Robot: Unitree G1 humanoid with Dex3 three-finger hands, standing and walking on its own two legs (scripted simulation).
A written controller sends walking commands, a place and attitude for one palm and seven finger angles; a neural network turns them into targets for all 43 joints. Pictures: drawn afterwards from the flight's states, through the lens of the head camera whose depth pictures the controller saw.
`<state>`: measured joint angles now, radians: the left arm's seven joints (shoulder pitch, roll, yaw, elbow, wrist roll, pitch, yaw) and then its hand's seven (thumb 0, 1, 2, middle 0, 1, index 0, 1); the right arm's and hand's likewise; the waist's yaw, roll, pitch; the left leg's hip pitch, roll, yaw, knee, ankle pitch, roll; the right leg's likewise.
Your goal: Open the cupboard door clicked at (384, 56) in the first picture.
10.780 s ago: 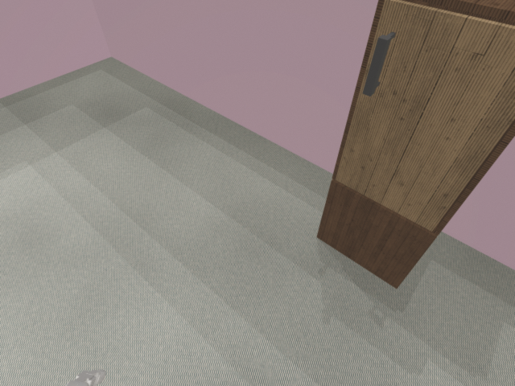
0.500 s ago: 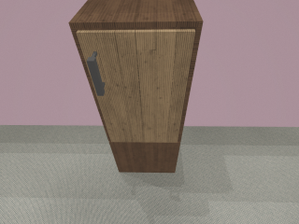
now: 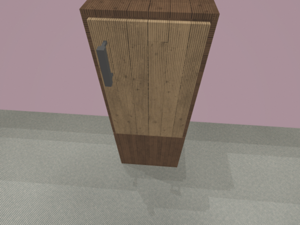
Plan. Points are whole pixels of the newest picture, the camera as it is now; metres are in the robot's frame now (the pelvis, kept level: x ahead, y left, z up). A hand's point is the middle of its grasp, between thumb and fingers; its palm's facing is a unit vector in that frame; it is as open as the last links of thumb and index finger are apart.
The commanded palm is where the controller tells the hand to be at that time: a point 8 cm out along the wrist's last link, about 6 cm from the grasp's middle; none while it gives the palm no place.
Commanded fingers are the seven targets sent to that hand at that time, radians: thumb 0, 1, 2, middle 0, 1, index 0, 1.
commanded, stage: look again from close up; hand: left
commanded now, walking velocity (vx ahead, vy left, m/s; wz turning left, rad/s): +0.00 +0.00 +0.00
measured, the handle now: (106, 64) +0.57 +0.18 +0.12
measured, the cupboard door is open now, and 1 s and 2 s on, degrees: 0 0 0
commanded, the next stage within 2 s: shuffle to correct the standing spot in 0.36 s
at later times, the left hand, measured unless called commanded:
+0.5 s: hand out of the picture -0.03 +0.21 -0.17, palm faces +0.03 -0.98 -0.20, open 7.4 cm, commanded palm none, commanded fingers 0.00 0.90 0.90 -0.20 -0.30 -0.20 -0.30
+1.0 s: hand out of the picture +0.00 +0.16 -0.18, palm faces +0.06 -0.99 -0.14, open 7.4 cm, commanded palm none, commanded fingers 0.00 0.90 0.90 -0.20 -0.30 -0.20 -0.30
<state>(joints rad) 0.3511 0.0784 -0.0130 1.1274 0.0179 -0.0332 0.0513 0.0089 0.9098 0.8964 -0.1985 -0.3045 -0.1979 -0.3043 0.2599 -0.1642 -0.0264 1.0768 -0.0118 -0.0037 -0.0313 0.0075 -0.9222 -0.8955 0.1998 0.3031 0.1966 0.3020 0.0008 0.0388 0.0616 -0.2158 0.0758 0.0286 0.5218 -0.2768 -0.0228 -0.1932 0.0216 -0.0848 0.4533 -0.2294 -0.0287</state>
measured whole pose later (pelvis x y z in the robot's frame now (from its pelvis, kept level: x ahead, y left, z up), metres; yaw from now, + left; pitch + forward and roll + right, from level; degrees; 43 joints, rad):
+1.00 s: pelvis +0.02 +0.01 +0.00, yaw +0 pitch +0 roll +0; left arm 0.35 0.10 0.00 1.08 0.02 -0.02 0.04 0.01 0.91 0.90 -0.20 -0.30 -0.20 -0.30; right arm 0.28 -0.14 -0.01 1.08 -0.01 -0.02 -0.04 0.01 -0.93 -0.90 0.20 0.30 0.20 0.30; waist 0.01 -0.02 0.03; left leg -0.22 0.03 0.04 0.53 -0.31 -0.01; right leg -0.23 -0.02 -0.06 0.54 -0.31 -0.01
